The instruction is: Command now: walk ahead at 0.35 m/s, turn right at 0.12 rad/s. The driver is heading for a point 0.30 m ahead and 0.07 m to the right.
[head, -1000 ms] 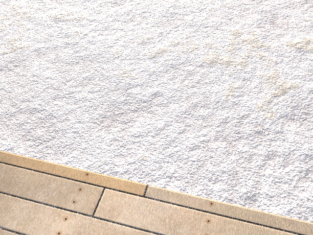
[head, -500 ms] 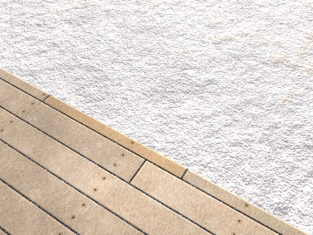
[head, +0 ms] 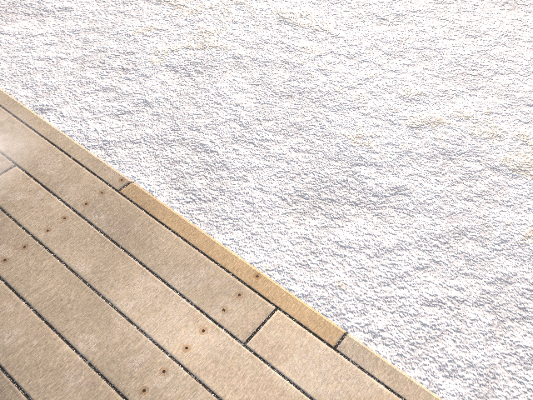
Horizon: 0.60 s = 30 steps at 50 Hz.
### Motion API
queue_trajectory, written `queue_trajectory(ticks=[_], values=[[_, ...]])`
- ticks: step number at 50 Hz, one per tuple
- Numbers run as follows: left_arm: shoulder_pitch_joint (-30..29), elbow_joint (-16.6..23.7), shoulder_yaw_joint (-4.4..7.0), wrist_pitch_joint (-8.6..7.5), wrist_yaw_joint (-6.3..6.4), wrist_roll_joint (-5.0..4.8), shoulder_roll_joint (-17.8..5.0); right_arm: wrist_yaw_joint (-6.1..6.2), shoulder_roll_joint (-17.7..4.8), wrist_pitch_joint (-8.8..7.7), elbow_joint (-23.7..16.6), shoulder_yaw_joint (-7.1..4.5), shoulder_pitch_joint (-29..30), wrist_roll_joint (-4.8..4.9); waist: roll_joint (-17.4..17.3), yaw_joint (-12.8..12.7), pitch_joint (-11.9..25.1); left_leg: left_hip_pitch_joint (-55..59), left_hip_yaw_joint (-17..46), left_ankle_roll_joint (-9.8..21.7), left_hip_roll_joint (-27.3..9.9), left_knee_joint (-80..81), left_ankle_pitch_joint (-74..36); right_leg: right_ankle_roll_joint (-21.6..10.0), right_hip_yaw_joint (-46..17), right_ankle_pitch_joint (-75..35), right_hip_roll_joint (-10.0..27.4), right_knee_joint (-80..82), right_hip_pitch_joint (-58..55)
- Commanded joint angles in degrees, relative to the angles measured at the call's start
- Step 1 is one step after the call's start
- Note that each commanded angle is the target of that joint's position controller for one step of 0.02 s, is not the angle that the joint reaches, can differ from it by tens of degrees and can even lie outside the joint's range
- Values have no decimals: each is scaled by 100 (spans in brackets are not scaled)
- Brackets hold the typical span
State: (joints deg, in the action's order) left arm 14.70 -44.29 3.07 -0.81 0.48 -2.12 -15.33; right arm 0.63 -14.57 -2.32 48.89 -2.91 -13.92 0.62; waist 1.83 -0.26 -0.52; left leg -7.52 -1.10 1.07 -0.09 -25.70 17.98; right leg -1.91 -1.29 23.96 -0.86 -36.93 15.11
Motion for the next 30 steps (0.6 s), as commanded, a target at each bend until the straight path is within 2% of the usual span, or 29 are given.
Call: queue_trajectory(ticks=[1, 2, 3, 4, 5, 7, 9, 11, 12, 13, 15, 16, 17, 18, 19, 20, 21, 22, 23, 24, 25, 26, 28, 30], values=[[-976, 784, 205, -292, -18, -155, -725, 28, -919, -279, 13, -268, -900, -120, -1077, 587, -735, 1600, 2652, 1228, -2041, 1703, 1454, -178, -616, 408, 184, -1963, 3410], [-698, 637, 219, -285, -55, -161, -672, 28, -808, -305, -53, -233, -686, -72, -1106, 428, -703, 1637, 2197, 1022, -1824, 1763, 1245, -205, -663, 31, 242, -2107, 3450], [-693, 630, 231, -281, -81, -133, -679, 22, -736, -308, -50, -214, -602, -27, -1008, 401, -808, 1685, 1868, 912, -1804, 1836, 700, -180, -726, -359, 295, -2119, 3619], [-697, 593, 231, -281, -108, -83, -592, 26, -626, -313, -74, -176, -592, -69, -835, 379, -746, 1578, 1397, 770, -1632, 1836, 88, -136, -708, -760, 321, -2135, 3483], [-700, 601, 182, -266, -146, -39, -417, 21, -635, -324, -29, -176, -672, -122, -844, 362, -678, 1407, 1082, 743, -1559, 1794, -540, -45, -589, -1112, 299, -2134, 3335], [-753, 641, 140, -231, -205, 2, -294, 18, -613, -327, -11, -178, -681, -147, -748, 361, -648, 1146, 459, 737, -1426, 1790, -1366, 125, -427, -1648, 318, -1950, 3191], [-976, 779, 72, -221, -272, 13, -203, 33, -722, -350, -43, -201, -628, -129, -708, 384, -796, 611, -62, 686, -1282, 1823, -1662, 181, -171, -2244, 372, -1323, 2769], [-1408, 988, -12, -238, -346, 47, -86, 57, -830, -367, -15, -216, -791, -87, -671, 520, -921, 307, -336, 683, -1328, 1933, -1751, 136, 165, -2614, 393, -688, 2365], [-1576, 1084, -22, -257, -360, 87, -60, 68, -851, -353, 38, -200, -891, -68, -533, 539, -1045, 214, -415, 670, -1325, 1850, -2254, 74, 269, -2623, 338, -356, 2158], [-1632, 1164, -31, -272, -380, 111, -40, 72, -921, -326, 105, -206, -1000, -38, -592, 497, -1027, 241, -433, 664, -1393, 1725, -2798, 8, 355, -2564, 279, -126, 1931], [-1365, 1162, 36, -256, -420, 151, -178, 74, -962, -251, 178, -175, -1028, 8, -777, 250, -726, 581, -541, 549, -1422, 1026, -4509, -202, 493, -2320, 40, 136, 1557], [-1052, 1125, 92, -238, -426, 205, -244, 106, -1029, -185, 141, -187, -991, 22, -905, 69, -390, 742, -526, 524, -1431, 516, -5495, -338, 658, -2175, -182, 224, 1153], [-281, 894, 216, -236, -403, 230, -449, 130, -1071, -122, 137, -173, -900, 44, -905, -361, 115, 674, -608, 418, -1304, -386, -5989, -481, 738, -2340, -377, 378, 225], [420, 709, 333, -203, -309, 222, -672, 142, -1075, -133, 126, -150, -830, 58, -860, -796, 563, 81, -728, 193, -1074, -1375, -5623, -671, 591, -3351, -350, 778, -1048], [1067, 540, 440, -100, -125, 320, -1195, 142, -796, -178, -50, -45, -899, -115, -7, -920, 1280, -1291, -783, -156, -462, -3393, -2777, -1026, -741, -6196, 780, 441, -2791], [894, 554, 228, -82, -115, 414, -1159, -1, -197, -214, 199, 214, -2208, -115, 1226, -282, 2899, -2186, 244, -457, 306, -5682, 2296, -2409, -3148, -7952, 2761, 515, -4176], [728, 623, 204, -15, -164, 368, -769, -30, -791, -201, 451, 29, -1983, 49, 337, -634, 3237, -1694, 1323, -415, 103, -5831, 2065, -2199, -2815, -6496, 2404, 910, -3196], [113, 592, 122, 3, -182, 307, -612, 8, -813, -115, 176, -10, -1281, 195, 420, -398, 2034, -2132, 882, -365, -186, -5630, 1997, -1811, -2053, -5152, 2085, 1195, -2285], [-308, 533, 48, -19, -184, 243, -335, 125, -706, -41, 93, 18, -849, 117, -132, -256, 1012, -2364, 555, -357, -283, -5154, 1713, -1471, -1700, -4273, 1733, 1535, -1219], [-597, 513, -49, -56, -198, 293, -136, 257, -634, 67, 130, -11, -798, 37, -224, -72, 593, -2143, 523, -338, -380, -4734, 1384, -1262, -1341, -3520, 1489, 1844, -422], [-752, 484, 5, -102, -235, 393, -280, 290, -451, 178, 197, 21, -1152, 40, 294, 146, 444, -1602, 519, -364, -394, -4538, 1051, -1318, -1166, -3261, 1395, 2041, 308], [-825, 431, 12, -141, -255, 432, -241, 315, -314, 266, 262, 55, -1312, -9, 462, 213, 381, -1335, 483, -398, -349, -4350, 944, -1360, -1049, -3137, 1281, 2148, 665], [-806, 289, -4, -209, -240, 431, -152, 362, -275, 307, 327, 50, -1351, -17, 371, 307, 490, -1127, 453, -364, -317, -3655, 862, -1296, -737, -3238, 1134, 2157, 781], [-843, 211, 5, -215, -165, 406, -175, 391, -251, 330, 256, 98, -1006, -97, 348, 241, 593, -1018, 500, -336, -423, -2669, 584, -1189, -686, -2832, 1088, 2117, 640]])
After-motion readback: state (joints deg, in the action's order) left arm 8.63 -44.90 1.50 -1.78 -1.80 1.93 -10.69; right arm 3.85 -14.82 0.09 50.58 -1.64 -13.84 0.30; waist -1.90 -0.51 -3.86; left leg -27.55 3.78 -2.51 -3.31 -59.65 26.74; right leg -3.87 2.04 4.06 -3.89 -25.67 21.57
